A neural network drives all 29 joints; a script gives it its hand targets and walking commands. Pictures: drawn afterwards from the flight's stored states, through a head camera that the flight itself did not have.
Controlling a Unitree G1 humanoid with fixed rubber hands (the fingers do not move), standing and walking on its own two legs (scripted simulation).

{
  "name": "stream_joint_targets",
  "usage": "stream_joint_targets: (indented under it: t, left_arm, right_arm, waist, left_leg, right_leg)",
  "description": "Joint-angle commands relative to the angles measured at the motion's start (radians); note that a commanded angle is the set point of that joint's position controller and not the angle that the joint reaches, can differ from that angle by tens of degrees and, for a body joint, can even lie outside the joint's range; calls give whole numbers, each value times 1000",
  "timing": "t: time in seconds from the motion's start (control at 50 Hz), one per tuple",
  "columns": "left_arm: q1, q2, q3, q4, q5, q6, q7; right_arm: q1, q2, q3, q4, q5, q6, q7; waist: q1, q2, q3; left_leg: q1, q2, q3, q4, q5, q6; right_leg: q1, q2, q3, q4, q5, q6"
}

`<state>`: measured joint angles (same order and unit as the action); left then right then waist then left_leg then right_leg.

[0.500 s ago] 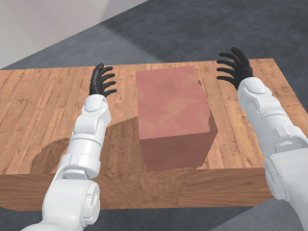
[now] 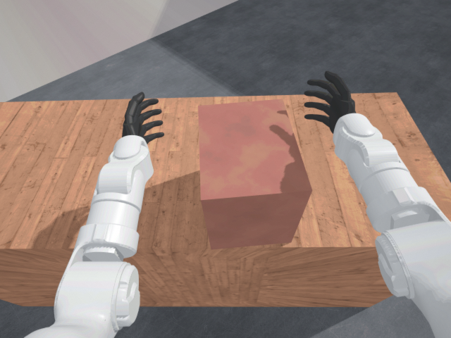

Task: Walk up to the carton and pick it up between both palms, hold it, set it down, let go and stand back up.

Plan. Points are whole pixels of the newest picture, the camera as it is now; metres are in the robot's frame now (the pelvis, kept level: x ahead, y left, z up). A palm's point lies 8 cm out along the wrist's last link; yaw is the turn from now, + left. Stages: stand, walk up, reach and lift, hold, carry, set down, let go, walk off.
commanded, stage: set down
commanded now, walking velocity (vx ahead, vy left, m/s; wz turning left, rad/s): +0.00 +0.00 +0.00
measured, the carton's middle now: (246, 176) +0.45 +0.04 -0.01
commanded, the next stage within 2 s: none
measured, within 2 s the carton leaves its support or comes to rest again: neither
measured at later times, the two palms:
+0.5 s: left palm (140, 181) +0.35 +0.21 +0.08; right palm (353, 164) +0.41 -0.15 +0.09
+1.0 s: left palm (143, 220) +0.30 +0.20 +0.05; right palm (364, 214) +0.34 -0.16 +0.05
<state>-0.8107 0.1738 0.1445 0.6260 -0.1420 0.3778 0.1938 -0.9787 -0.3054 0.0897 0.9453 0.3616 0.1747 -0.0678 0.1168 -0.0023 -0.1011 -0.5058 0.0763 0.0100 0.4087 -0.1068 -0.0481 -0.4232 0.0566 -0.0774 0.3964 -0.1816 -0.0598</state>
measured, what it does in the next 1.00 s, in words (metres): stands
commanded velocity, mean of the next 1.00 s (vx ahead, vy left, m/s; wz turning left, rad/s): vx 0.00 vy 0.00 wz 0.00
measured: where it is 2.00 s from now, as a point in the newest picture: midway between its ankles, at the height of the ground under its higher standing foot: outside the picture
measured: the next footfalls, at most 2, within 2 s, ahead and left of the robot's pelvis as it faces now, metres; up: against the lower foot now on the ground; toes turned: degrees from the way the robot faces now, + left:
none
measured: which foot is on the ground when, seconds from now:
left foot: down 0.00-1.00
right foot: down 0.00-1.00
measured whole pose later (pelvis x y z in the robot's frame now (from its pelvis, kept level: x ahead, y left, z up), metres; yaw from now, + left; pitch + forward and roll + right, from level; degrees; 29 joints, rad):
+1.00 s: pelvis +0.00 +0.00 +0.00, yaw -1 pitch +2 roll +1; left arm -0.14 0.06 0.11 0.13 -0.05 0.26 0.15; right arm -0.26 -0.24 0.12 0.43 0.31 -0.03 -0.04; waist 0.07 -0.05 0.04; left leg -0.26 0.05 0.04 0.34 -0.11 -0.05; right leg -0.23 0.05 -0.02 0.42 -0.22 -0.06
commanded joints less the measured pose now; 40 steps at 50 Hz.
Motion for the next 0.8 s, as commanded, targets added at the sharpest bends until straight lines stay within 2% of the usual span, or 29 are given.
stream_joint_targets:
  t: [0.0, 0.04, 0.16, 0.2, 0.32, 0.36, 0.38, 0.4, 0.44, 0.46, 0.48, 0.58, 0.66, 0.68, 0.7, 0.72, 0.76, 0.78]
  left_arm:
    - [-461, 117, 23, -307, 25, -29, -7]
    - [-416, 109, 39, -337, 42, -11, -16]
    - [-260, 60, 43, -459, 74, 8, -33]
    - [-193, 56, 56, -483, 81, 5, -39]
    - [-141, 53, 47, -596, 66, -17, -36]
    - [-67, 38, 46, -620, 61, -19, -37]
    - [-62, 36, 41, -620, 62, -18, -41]
    - [-43, 40, 50, -618, 62, -20, -45]
    - [48, 13, 49, -618, 76, -19, -52]
    - [-6, 28, 47, -636, 71, -26, -53]
    - [41, 14, 47, -623, 77, -27, -53]
    - [146, -14, 22, -662, 81, -57, -63]
    - [202, -18, 18, -692, 84, -84, -58]
    - [164, -9, 11, -690, 81, -90, -57]
    - [171, -6, 10, -685, 78, -96, -54]
    - [230, -21, 1, -699, 82, -104, -52]
    - [220, -20, -5, -697, 83, -111, -49]
    - [291, -36, -6, -687, 91, -113, -49]
  right_arm:
    - [-483, -207, -51, -247, 3, -54, -6]
    - [-458, -205, -39, -269, 10, -55, -7]
    - [-314, -176, -29, -349, 14, -74, -2]
    - [-267, -167, -18, -398, 11, -85, -2]
    - [-220, -163, -26, -520, 9, -112, -2]
    - [-150, -154, -14, -547, 13, -116, -3]
    - [-148, -160, -22, -551, 7, -118, -5]
    - [-129, -151, -12, -566, 7, -120, -7]
    - [-42, -139, -5, -562, 6, -127, -7]
    - [-91, -151, -30, -586, -5, -134, -8]
    - [-42, -131, -16, -579, -6, -134, -7]
    - [85, -111, -30, -608, -28, -162, -7]
    - [153, -98, -37, -643, -44, -184, -3]
    - [125, -100, -49, -649, -51, -188, -2]
    - [133, -93, -43, -664, -51, -190, 0]
    - [196, -86, -39, -664, -47, -196, 3]
    - [196, -89, -44, -666, -48, -204, 6]
    - [265, -78, -34, -654, -45, -208, 11]
  waist:
    - [-31, -7, -770]
    - [-23, -14, -722]
    - [-29, 2, -631]
    - [-20, -24, -599]
    - [-12, -10, -595]
    - [-12, -28, -585]
    - [-20, -30, -572]
    - [-9, -38, -558]
    - [-14, -43, -522]
    - [-18, -35, -527]
    - [-15, -41, -499]
    - [-40, -32, -456]
    - [-42, -40, -426]
    - [-47, -28, -414]
    - [-38, -30, -405]
    - [-40, -26, -400]
    - [-43, -12, -388]
    - [-42, -17, -359]
  left_leg:
    - [365, -74, 24, 36, 356, -14]
    - [365, -76, 25, 24, 344, -9]
    - [395, -80, 24, 8, 333, -3]
    - [381, -83, 26, -1, 322, 8]
    - [388, -87, 32, 0, 307, 15]
    - [397, -85, 29, -1, 319, 20]
    - [395, -86, 28, -6, 308, 21]
    - [384, -89, 30, -10, 294, 25]
    - [407, -87, 28, -21, 290, 27]
    - [399, -89, 32, -26, 263, 26]
    - [402, -88, 33, -26, 259, 30]
    - [426, -89, 33, -38, 239, 34]
    - [436, -89, 37, -43, 231, 40]
    - [424, -91, 37, -45, 207, 39]
    - [414, -92, 41, -47, 188, 42]
    - [431, -89, 38, -48, 200, 42]
    - [435, -89, 40, -48, 198, 40]
    - [447, -88, 39, -50, 202, 42]
  right_leg:
    - [355, 0, 71, 21, 513, 121]
    - [363, -1, 71, 17, 503, 125]
    - [371, -4, 74, 13, 495, 124]
    - [398, -6, 80, 17, 508, 128]
    - [374, -6, 90, 15, 476, 119]
    - [392, -7, 95, 19, 499, 120]
    - [386, -8, 96, 18, 505, 121]
    - [394, -12, 103, 17, 498, 124]
    - [399, -12, 103, 10, 485, 122]
    - [368, -13, 100, 5, 449, 121]
    - [374, -16, 104, 1, 433, 118]
    - [362, -19, 102, -13, 400, 111]
    - [346, -19, 102, -22, 357, 107]
    - [328, -23, 104, -26, 331, 105]
    - [325, -27, 109, -27, 306, 104]
    - [333, -25, 108, -27, 311, 101]
    - [313, -25, 109, -33, 288, 95]
    - [316, -23, 108, -38, 272, 91]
